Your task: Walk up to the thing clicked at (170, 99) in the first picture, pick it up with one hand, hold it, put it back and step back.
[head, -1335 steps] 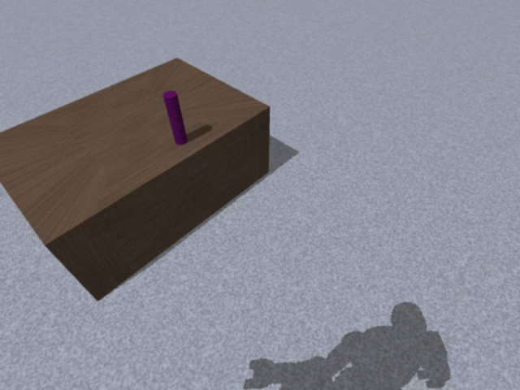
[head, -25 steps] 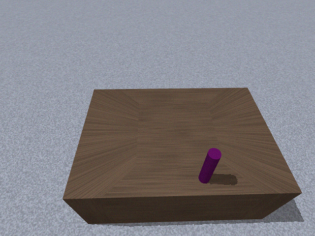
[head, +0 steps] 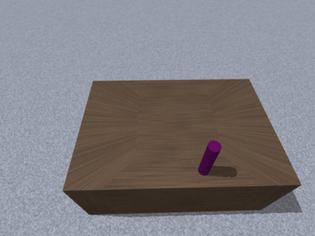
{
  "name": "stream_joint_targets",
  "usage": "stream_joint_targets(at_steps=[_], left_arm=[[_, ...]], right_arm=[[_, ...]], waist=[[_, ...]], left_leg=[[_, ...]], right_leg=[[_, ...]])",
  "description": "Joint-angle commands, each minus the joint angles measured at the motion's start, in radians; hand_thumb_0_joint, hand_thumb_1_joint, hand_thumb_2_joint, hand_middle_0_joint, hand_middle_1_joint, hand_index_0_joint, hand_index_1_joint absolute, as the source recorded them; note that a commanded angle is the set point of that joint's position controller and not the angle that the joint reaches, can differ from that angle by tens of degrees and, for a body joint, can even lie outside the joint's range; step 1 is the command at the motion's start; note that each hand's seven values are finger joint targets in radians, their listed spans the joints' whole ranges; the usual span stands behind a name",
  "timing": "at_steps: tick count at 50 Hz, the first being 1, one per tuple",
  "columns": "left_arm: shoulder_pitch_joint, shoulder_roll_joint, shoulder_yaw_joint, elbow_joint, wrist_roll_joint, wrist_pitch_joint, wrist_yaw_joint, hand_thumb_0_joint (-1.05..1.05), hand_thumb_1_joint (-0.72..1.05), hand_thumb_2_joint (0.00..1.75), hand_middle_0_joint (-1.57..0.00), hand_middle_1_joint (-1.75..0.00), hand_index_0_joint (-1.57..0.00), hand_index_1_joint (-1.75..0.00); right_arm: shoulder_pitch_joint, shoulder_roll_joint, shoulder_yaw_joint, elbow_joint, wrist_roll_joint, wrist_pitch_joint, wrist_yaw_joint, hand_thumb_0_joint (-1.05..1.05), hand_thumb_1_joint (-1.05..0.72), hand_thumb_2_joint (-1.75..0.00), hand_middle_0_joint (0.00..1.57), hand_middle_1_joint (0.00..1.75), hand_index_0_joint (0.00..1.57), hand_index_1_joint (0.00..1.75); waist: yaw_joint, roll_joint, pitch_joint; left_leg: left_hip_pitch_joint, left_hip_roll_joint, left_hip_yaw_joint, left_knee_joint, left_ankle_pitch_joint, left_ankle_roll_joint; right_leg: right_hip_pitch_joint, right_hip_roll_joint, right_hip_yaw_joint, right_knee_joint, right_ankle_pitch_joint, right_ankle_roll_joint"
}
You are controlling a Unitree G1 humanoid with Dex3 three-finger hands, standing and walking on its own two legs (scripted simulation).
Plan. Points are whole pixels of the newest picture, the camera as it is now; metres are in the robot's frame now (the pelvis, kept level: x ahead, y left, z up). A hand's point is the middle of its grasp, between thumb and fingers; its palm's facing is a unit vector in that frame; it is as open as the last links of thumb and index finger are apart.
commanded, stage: step back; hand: right
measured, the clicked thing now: (208, 159) +0.44 -0.19 -0.25
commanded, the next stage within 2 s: none
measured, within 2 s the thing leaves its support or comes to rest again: neither
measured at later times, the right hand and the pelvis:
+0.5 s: hand out of the picture +0.00 -0.26 -0.18, palm faces -0.15 +0.90 -0.42, open 7.4 cm; pelvis -0.10 +0.01 -0.03, yaw +5 degrees
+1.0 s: hand out of the picture -0.09 -0.26 -0.17, palm faces -0.02 +0.93 -0.37, open 7.4 cm; pelvis -0.21 +0.01 -0.02, yaw -1 degrees
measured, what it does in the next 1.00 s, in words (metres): walks backwards: left foot, then right foot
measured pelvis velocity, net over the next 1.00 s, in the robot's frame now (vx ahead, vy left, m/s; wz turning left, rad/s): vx -0.21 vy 0.01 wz -0.02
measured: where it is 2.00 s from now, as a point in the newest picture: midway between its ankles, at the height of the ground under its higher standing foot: outside the picture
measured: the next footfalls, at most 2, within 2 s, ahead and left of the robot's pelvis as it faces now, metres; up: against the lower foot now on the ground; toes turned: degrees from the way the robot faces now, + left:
left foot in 0.48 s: -0.09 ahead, +0.13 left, +0.00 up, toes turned +2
right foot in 0.84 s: -0.15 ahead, -0.11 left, +0.00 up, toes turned +2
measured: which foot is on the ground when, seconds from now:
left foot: down 0.00-0.16, up 0.18-0.46, down 0.48-0.86, up 0.88-1.00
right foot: down 0.00-0.50, up 0.52-0.82, down 0.84-1.00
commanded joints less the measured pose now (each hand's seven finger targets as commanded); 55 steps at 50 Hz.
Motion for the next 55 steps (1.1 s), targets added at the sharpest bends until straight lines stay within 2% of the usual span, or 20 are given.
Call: stream_joint_targets(at_steps=[1, 6, 8, 9, 12, 18, 22, 23, 24, 25, 26, 30, 35, 41, 42, 43, 44, 48, 52, 55], left_arm=[[0.022, 0.192, 0.060, -0.101, -0.003, 0.003, 0.024, 0.00, 0.90, 0.90, -0.20, -0.30, -0.20, -0.30], [0.131, 0.206, 0.079, -0.109, 0.017, 0.016, 0.017, 0.00, 0.90, 0.90, -0.20, -0.30, -0.20, -0.30], [0.085, 0.313, 0.104, -0.144, 0.032, 0.001, 0.015, 0.00, 0.90, 0.90, -0.20, -0.30, -0.20, -0.30], [0.021, 0.365, 0.111, -0.194, 0.048, -0.005, 0.017, 0.00, 0.90, 0.90, -0.20, -0.30, -0.20, -0.30], [-0.125, 0.277, 0.101, -0.243, 0.041, -0.005, 0.027, 0.00, 0.90, 0.90, -0.20, -0.30, -0.20, -0.30], [0.009, 0.262, 0.106, -0.274, 0.041, 0.003, 0.045, 0.00, 0.90, 0.90, -0.20, -0.30, -0.20, -0.30], [-0.003, 0.288, 0.109, -0.299, 0.020, 0.021, 0.032, 0.00, 0.90, 0.90, -0.20, -0.30, -0.20, -0.30], [-0.014, 0.280, 0.104, -0.306, 0.014, 0.028, 0.027, 0.00, 0.90, 0.90, -0.20, -0.30, -0.20, -0.30], [-0.003, 0.237, 0.093, -0.321, 0.010, 0.030, 0.024, 0.00, 0.90, 0.90, -0.20, -0.30, -0.20, -0.30], [-0.030, 0.201, 0.085, -0.339, 0.003, 0.028, 0.028, 0.00, 0.90, 0.90, -0.20, -0.30, -0.20, -0.30], [-0.108, 0.219, 0.101, -0.336, 0.020, 0.032, 0.041, 0.00, 0.90, 0.90, -0.20, -0.30, -0.20, -0.30], [0.025, 0.207, 0.101, -0.277, 0.002, 0.031, 0.039, 0.00, 0.90, 0.90, -0.20, -0.30, -0.20, -0.30], [0.013, 0.185, 0.097, -0.300, 0.017, 0.016, 0.029, 0.00, 0.90, 0.90, -0.20, -0.30, -0.20, -0.30], [0.140, 0.189, 0.104, -0.247, 0.039, -0.012, 0.027, 0.00, 0.90, 0.90, -0.20, -0.30, -0.20, -0.30], [0.132, 0.248, 0.119, -0.257, 0.049, -0.020, 0.027, 0.00, 0.90, 0.90, -0.20, -0.30, -0.20, -0.30], [0.103, 0.333, 0.139, -0.269, 0.037, -0.018, 0.020, 0.00, 0.90, 0.90, -0.20, -0.30, -0.20, -0.30], [0.056, 0.372, 0.143, -0.300, 0.045, -0.020, 0.021, 0.00, 0.90, 0.90, -0.20, -0.30, -0.20, -0.30], [-0.016, 0.257, 0.117, -0.339, 0.032, -0.009, 0.030, 0.00, 0.90, 0.90, -0.20, -0.30, -0.20, -0.30], [0.046, 0.237, 0.111, -0.349, 0.041, 0.001, 0.038, 0.00, 0.90, 0.90, -0.20, -0.30, -0.20, -0.30], [0.016, 0.265, 0.113, -0.368, 0.035, 0.011, 0.037, 0.00, 0.90, 0.90, -0.20, -0.30, -0.20, -0.30]], right_arm=[[-0.019, -0.283, -0.079, -0.107, 0.008, 0.001, -0.017, 0.00, -0.90, -0.90, 0.20, 0.30, 0.20, 0.30], [-0.111, -0.270, -0.093, -0.190, 0.003, 0.029, -0.019, 0.00, -0.90, -0.90, 0.20, 0.30, 0.20, 0.30], [-0.115, -0.188, -0.072, -0.216, 0.009, 0.043, -0.018, 0.00, -0.90, -0.90, 0.20, 0.30, 0.20, 0.30], [-0.077, -0.183, -0.072, -0.218, -0.005, 0.049, -0.026, 0.00, -0.90, -0.90, 0.20, 0.30, 0.20, 0.30], [0.058, -0.243, -0.094, -0.182, 0.019, 0.050, -0.025, 0.00, -0.90, -0.90, 0.20, 0.30, 0.20, 0.30], [0.025, -0.232, -0.069, -0.239, -0.006, 0.032, -0.033, 0.00, -0.90, -0.90, 0.20, 0.30, 0.20, 0.30], [0.117, -0.219, -0.079, -0.210, -0.026, 0.017, -0.028, 0.00, -0.90, -0.90, 0.20, 0.30, 0.20, 0.30], [0.148, -0.227, -0.086, -0.200, -0.030, 0.011, -0.027, 0.00, -0.90, -0.90, 0.20, 0.30, 0.20, 0.30], [0.135, -0.289, -0.105, -0.208, -0.040, 0.008, -0.027, 0.00, -0.90, -0.90, 0.20, 0.30, 0.20, 0.30], [0.088, -0.390, -0.123, -0.232, -0.033, 0.010, -0.017, 0.00, -0.90, -0.90, 0.20, 0.30, 0.20, 0.30], [0.102, -0.420, -0.130, -0.239, -0.035, 0.007, -0.016, 0.00, -0.90, -0.90, 0.20, 0.30, 0.20, 0.30], [-0.018, -0.281, -0.093, -0.272, -0.027, 0.006, -0.042, 0.00, -0.90, -0.90, 0.20, 0.30, 0.20, 0.30], [0.061, -0.268, -0.091, -0.279, -0.024, 0.010, -0.045, 0.00, -0.90, -0.90, 0.20, 0.30, 0.20, 0.30], [0.004, -0.273, -0.086, -0.307, -0.001, 0.029, -0.031, 0.00, -0.90, -0.90, 0.20, 0.30, 0.20, 0.30], [0.012, -0.243, -0.077, -0.315, 0.007, 0.028, -0.026, 0.00, -0.90, -0.90, 0.20, 0.30, 0.20, 0.30], [-0.011, -0.199, -0.066, -0.329, 0.011, 0.028, -0.026, 0.00, -0.90, -0.90, 0.20, 0.30, 0.20, 0.30], [-0.042, -0.219, -0.079, -0.320, 0.003, 0.038, -0.040, 0.00, -0.90, -0.90, 0.20, 0.30, 0.20, 0.30], [0.053, -0.238, -0.075, -0.286, 0.015, 0.027, -0.044, 0.00, -0.90, -0.90, 0.20, 0.30, 0.20, 0.30], [0.062, -0.225, -0.071, -0.297, 0.002, 0.018, -0.048, 0.00, -0.90, -0.90, 0.20, 0.30, 0.20, 0.30], [0.108, -0.222, -0.079, -0.290, -0.012, 0.014, -0.041, 0.00, -0.90, -0.90, 0.20, 0.30, 0.20, 0.30]], waist=[[-0.004, 0.122, -0.176], [0.050, 0.119, -0.168], [0.053, -0.184, -0.056], [0.047, -0.201, -0.048], [-0.043, -0.084, -0.083], [0.057, -0.143, -0.157], [0.009, -0.169, -0.182], [-0.015, -0.136, -0.181], [-0.004, 0.020, -0.181], [-0.016, 0.259, -0.165], [-0.078, 0.278, -0.154], [0.027, 0.162, -0.102], [-0.030, 0.147, -0.109], [0.024, 0.150, -0.189], [0.017, 0.043, -0.193], [0.031, -0.174, -0.142], [0.059, -0.234, -0.095], [0.006, -0.110, -0.075], [0.052, -0.143, -0.123], [0.026, -0.202, -0.141]], left_leg=[[0.053, 0.212, -0.178, 0.017, 0.486, 0.160], [-0.134, 0.204, -0.182, 0.145, 0.169, 0.181], [-0.245, -0.103, -0.075, 0.476, -0.268, 0.040], [-0.257, -0.122, -0.155, 0.680, -0.444, 0.028], [-0.257, -0.111, -0.211, 0.852, -0.321, 0.010], [-0.310, -0.032, -0.152, 0.523, -0.354, -0.015], [-0.108, -0.046, -0.035, 0.143, -0.171, 0.007], [-0.030, -0.029, -0.031, 0.020, 0.018, 0.013], [0.038, 0.107, -0.219, 0.029, 0.211, 0.059], [0.056, 0.294, -0.447, -0.019, 0.362, 0.190], [-0.043, 0.375, -0.554, -0.046, 0.418, 0.303], [0.051, 0.235, -0.266, 0.071, 0.491, 0.225], [0.166, 0.245, -0.249, 0.114, 0.537, 0.254], [0.017, 0.184, -0.188, 0.239, 0.286, 0.144], [-0.142, 0.121, -0.168, 0.294, 0.122, 0.084], [-0.266, -0.058, -0.086, 0.459, -0.184, 0.019], [-0.248, -0.088, -0.147, 0.711, -0.466, 0.005], [-0.282, -0.125, -0.199, 0.823, -0.348, -0.012], [-0.312, -0.091, -0.146, 0.589, -0.368, -0.030], [-0.198, -0.033, -0.092, 0.340, -0.323, -0.011]], right_leg=[[-0.054, -0.009, 0.009, 0.213, 0.216, -0.047], [-0.065, -0.044, 0.071, 0.250, 0.018, -0.084], [-0.153, -0.288, 0.385, -0.097, 0.292, -0.161], [-0.227, -0.391, 0.486, -0.091, 0.378, -0.292], [-0.190, -0.255, 0.254, 0.002, 0.422, -0.248], [0.107, -0.289, 0.229, 0.140, 0.580, -0.241], [0.022, -0.223, 0.162, 0.247, 0.578, -0.184], [-0.044, -0.198, 0.135, 0.277, 0.495, -0.146], [-0.179, -0.106, 0.092, 0.346, 0.270, -0.085], [-0.335, 0.093, -0.010, 0.493, -0.164, -0.031], [-0.320, 0.128, 0.133, 0.706, -0.443, -0.022], [-0.433, 0.119, 0.193, 0.877, -0.277, -0.028], [-0.396, 0.092, 0.123, 0.605, -0.284, 0.022], [-0.063, 0.043, 0.034, 0.008, 0.108, -0.031], [0.027, -0.061, 0.211, 0.032, 0.215, -0.072], [-0.026, -0.241, 0.432, -0.007, 0.295, -0.212], [-0.175, -0.385, 0.565, -0.027, 0.410, -0.339], [-0.142, -0.206, 0.263, 0.083, 0.519, -0.230], [0.041, -0.209, 0.247, 0.135, 0.588, -0.239], [0.001, -0.222, 0.260, 0.166, 0.523, -0.213]])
